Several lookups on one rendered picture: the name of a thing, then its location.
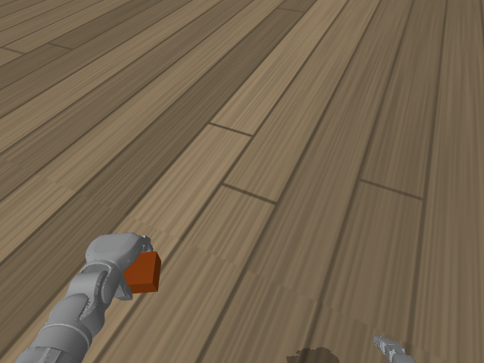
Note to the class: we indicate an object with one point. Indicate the small box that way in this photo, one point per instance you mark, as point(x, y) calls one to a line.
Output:
point(144, 273)

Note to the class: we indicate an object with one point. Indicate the right robot hand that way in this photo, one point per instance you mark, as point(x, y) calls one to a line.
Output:
point(393, 351)

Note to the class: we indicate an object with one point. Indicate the left robot hand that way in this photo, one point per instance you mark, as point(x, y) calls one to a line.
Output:
point(122, 249)

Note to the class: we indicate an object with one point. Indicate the left robot arm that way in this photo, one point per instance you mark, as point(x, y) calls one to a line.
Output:
point(77, 318)

